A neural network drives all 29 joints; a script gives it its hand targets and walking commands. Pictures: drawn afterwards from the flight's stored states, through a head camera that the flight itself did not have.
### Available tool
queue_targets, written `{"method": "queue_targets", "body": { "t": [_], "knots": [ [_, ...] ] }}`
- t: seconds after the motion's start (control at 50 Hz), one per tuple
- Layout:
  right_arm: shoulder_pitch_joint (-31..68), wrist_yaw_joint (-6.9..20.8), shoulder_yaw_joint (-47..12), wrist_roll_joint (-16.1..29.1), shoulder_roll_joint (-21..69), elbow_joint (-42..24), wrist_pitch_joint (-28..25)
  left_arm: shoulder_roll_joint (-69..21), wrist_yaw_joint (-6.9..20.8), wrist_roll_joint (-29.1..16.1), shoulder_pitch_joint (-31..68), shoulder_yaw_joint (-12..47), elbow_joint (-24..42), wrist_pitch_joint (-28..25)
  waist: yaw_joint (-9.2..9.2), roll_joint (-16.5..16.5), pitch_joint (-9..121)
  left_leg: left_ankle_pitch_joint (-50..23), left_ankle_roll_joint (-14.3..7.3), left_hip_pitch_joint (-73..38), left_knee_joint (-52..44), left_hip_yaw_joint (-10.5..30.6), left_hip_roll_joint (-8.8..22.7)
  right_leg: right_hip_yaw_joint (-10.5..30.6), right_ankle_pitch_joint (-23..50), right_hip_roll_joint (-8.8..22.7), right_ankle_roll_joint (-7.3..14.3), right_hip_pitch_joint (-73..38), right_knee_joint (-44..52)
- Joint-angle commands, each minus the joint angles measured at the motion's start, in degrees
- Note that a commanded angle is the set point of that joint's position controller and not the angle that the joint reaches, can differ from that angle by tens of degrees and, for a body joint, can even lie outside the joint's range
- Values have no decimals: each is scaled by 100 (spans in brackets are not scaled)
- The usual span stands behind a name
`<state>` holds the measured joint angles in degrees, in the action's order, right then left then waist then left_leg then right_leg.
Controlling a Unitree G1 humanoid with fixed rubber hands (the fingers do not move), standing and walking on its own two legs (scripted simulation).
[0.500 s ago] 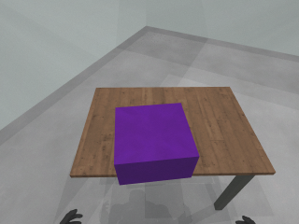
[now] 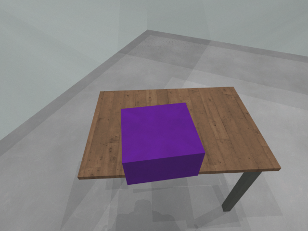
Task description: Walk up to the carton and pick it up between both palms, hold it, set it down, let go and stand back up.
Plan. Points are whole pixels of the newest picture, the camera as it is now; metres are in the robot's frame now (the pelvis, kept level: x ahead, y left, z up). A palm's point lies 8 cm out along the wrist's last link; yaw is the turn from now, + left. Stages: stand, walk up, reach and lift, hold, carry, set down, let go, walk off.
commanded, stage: stand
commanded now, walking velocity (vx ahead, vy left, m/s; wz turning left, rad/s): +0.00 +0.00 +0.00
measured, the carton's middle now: (158, 141) +0.48 +0.02 -0.11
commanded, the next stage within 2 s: none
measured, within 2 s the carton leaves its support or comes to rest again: neither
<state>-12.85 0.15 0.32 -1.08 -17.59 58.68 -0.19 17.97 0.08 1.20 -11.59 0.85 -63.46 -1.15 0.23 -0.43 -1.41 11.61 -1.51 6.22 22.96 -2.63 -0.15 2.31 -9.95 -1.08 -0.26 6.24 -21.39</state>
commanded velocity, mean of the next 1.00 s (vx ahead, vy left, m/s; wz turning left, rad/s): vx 0.00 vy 0.00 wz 0.00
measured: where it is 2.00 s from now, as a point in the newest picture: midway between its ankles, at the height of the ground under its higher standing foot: outside the picture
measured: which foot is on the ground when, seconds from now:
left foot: down 0.00-1.00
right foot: down 0.00-1.00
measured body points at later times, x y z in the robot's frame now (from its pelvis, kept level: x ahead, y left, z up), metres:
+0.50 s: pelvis -0.01 +0.01 +0.00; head -0.02 +0.00 +0.45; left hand +0.03 +0.29 -0.14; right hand +0.06 -0.29 -0.14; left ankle +0.02 +0.10 -0.74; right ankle +0.02 -0.12 -0.74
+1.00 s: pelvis +0.01 +0.01 +0.00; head +0.01 +0.01 +0.45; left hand +0.08 +0.29 -0.14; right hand +0.09 -0.28 -0.13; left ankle +0.02 +0.10 -0.74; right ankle +0.02 -0.12 -0.74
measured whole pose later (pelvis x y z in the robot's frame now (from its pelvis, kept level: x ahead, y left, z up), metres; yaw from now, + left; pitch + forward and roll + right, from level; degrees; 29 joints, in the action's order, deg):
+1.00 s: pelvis +0.01 +0.01 +0.00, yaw +0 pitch -4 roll +0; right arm -7.6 0.0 0.7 -0.5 -18.1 62.6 -0.6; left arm 17.8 -0.4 0.5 -7.7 0.7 -64.4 -0.8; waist -0.4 0.0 -3.6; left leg 11.1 -1.9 5.2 20.2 -2.4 -1.2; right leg 3.2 -10.3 -0.3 -0.9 6.0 -20.2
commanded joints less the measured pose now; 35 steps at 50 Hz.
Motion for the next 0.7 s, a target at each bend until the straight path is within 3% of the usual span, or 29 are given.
{"method": "queue_targets", "body": {
  "t": [0.0,0.26,0.68],
  "knots": [
    [333,-65,306,-7,-1445,-404,-152,1286,-49,-7,261,-257,326,-109,19,-46,-412,928,-108,594,-1006,920,726,637,-267,539,140,365,519],
    [436,-59,342,16,-1491,-265,-125,1260,-42,-17,204,-262,241,-66,-23,26,-398,1237,-145,705,-1084,1059,754,644,-492,523,164,411,424],
    [657,-63,288,55,-1450,-82,-150,1240,-90,-62,395,-236,232,-76,-53,99,-97,105,-94,165,-892,901,721,651,149,668,146,301,501]
  ]
}}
